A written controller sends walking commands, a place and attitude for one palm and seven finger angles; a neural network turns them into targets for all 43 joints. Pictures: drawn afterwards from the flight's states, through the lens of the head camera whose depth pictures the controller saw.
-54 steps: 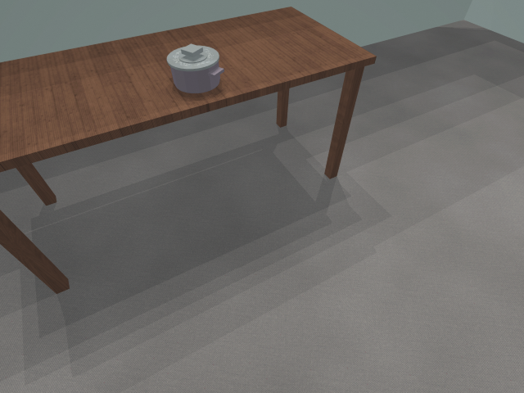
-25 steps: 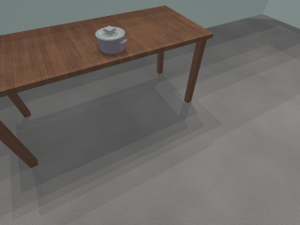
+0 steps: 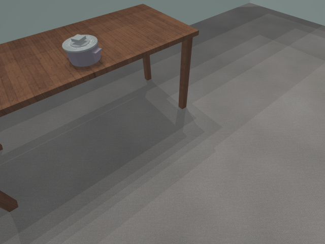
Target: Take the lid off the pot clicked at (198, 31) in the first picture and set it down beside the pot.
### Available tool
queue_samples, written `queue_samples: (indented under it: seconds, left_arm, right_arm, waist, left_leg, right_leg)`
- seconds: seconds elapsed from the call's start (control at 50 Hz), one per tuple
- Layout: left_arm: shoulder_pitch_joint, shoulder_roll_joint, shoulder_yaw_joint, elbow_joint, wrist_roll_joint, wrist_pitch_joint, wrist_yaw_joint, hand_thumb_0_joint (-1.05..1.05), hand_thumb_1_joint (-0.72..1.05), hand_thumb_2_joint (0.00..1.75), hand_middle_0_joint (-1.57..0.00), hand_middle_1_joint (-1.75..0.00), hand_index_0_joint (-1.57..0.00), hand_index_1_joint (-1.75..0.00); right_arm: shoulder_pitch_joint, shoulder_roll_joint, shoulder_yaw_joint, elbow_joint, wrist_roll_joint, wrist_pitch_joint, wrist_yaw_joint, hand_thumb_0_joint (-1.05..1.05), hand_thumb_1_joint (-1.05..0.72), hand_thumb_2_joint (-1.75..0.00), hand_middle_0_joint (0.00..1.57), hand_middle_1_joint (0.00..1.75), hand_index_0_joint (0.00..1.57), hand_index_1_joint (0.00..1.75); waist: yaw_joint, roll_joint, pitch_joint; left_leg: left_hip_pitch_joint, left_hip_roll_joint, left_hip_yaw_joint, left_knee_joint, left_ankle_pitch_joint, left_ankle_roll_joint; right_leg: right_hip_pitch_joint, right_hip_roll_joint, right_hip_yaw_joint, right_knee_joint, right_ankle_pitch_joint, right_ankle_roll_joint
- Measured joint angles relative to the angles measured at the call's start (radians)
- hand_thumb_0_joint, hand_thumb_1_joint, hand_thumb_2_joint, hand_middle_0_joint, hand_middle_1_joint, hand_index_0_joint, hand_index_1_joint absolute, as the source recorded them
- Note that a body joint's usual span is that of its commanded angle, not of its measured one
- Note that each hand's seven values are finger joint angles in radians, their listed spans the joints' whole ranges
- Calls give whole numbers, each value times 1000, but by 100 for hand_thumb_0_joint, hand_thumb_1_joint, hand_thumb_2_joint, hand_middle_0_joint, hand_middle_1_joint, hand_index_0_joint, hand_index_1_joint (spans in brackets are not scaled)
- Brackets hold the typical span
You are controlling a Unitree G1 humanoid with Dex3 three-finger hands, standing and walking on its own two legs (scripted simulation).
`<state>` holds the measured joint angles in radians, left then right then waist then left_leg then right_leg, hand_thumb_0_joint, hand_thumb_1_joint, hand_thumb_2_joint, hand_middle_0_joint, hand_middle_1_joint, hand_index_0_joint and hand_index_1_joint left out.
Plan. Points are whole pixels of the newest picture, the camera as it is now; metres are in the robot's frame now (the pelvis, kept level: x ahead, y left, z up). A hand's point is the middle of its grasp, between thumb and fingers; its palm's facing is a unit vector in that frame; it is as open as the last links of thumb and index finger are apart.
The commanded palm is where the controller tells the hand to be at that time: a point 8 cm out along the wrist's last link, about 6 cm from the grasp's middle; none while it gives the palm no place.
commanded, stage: walk to a spot facing it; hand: left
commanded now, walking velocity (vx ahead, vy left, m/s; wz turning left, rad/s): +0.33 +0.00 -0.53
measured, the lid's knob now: (78, 38) +0.98 +0.48 +0.03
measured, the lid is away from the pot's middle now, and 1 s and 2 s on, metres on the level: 0.00 0.00 0.00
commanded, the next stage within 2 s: none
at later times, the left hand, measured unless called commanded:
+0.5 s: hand out of the picture +0.15 +0.19 -0.17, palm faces -0.05 -0.98 -0.19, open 7.4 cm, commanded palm none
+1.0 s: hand (131, 134) +0.54 +0.17 -0.16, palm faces -0.42 -0.89 -0.17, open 7.4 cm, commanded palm none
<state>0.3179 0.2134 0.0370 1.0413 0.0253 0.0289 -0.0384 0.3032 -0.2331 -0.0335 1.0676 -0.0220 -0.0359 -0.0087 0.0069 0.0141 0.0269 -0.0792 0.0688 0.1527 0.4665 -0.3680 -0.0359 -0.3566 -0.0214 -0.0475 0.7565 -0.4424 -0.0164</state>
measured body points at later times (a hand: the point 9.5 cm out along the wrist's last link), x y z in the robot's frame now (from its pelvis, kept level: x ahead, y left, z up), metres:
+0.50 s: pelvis +0.19 +0.01 +0.00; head +0.21 +0.01 +0.45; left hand +0.16 +0.24 -0.15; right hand +0.31 -0.24 -0.12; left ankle +0.33 +0.10 -0.70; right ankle +0.04 -0.10 -0.73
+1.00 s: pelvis +0.38 +0.04 +0.01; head +0.40 +0.04 +0.46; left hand +0.56 +0.22 -0.14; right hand +0.22 -0.14 -0.13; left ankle +0.34 +0.10 -0.73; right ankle +0.43 -0.14 -0.65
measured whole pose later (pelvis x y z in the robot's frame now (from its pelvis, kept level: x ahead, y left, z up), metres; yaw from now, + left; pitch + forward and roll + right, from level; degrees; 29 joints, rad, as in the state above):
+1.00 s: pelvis +0.38 +0.04 +0.01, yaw -27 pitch -1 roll -1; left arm 0.20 0.20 0.09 0.95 0.03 0.04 -0.03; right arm 0.46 -0.15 -0.02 1.05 -0.01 -0.07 -0.03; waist -0.02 -0.02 0.04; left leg -0.01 0.02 0.38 0.36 -0.33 0.07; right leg -0.67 -0.08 -0.07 1.01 -0.07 0.03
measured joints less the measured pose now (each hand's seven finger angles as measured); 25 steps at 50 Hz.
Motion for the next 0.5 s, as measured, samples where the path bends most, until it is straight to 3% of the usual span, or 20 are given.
queue_samples:
  seconds: [0.04,0.08,0.12,0.18,0.28,0.36,0.44,0.5]
  left_arm:
    - [3,-6,4,-26,1,-26,-4,0,91,90,-20,-30,-20,-30]
    - [-2,-12,9,-38,-2,-60,9,0,91,90,-21,-30,-20,-30]
    - [9,-21,10,-42,-8,-77,24,0,91,90,-21,-30,-20,-30]
    - [48,-33,7,-33,-6,-84,38,0,91,90,-21,-30,-20,-30]
    - [105,-63,-6,-2,-1,-91,40,0,91,90,-21,-30,-20,-30]
    - [128,-77,-8,9,0,-98,45,0,91,90,-21,-30,-20,-30]
    - [139,-72,-5,10,4,-102,54,0,91,90,-21,-30,-20,-30]
    - [148,-59,1,9,6,-98,59,0,91,90,-21,-30,-20,-30]
  right_arm:
    - [27,-4,-4,7,2,4,2,0,-91,-90,20,30,20,30]
    - [34,-3,-6,24,6,23,5,1,-91,-90,20,30,20,30]
    - [24,-1,-9,33,7,36,10,1,-91,-90,20,30,20,30]
    - [-18,6,-14,9,2,33,15,1,-91,-90,20,30,20,30]
    - [-113,21,-24,-76,1,20,21,1,-91,-90,20,30,20,30]
    - [-169,34,-26,-118,3,17,28,1,-91,-90,20,30,20,30]
    - [-206,48,-21,-139,6,17,35,1,-91,-90,19,30,20,30]
    - [-220,60,-12,-151,8,8,37,1,-91,-90,20,30,20,30]
  waist:
    - [2,15,12]
    - [12,27,22]
    - [21,26,23]
    - [28,7,9]
    - [17,-2,-9]
    - [29,5,-14]
    - [52,3,-10]
    - [65,-10,-5]
  left_leg:
    - [-20,32,7,99,-62,-6]
    - [-120,47,-39,363,-137,9]
    - [-225,35,-79,583,-107,22]
    - [-355,30,-79,703,-13,18]
    - [-509,45,-89,644,116,-10]
    - [-568,53,-105,557,184,-19]
    - [-549,42,-97,419,198,-10]
    - [-474,13,-79,275,181,12]
  right_leg:
    - [26,2,-22,-117,103,-11]
    - [20,24,-37,-76,131,-35]
    - [57,44,-38,-96,102,-52]
    - [128,65,-7,-199,124,-56]
    - [227,84,57,-353,169,-57]
    - [295,89,97,-415,160,-44]
    - [363,80,126,-437,116,-24]
    - [403,64,145,-412,55,-1]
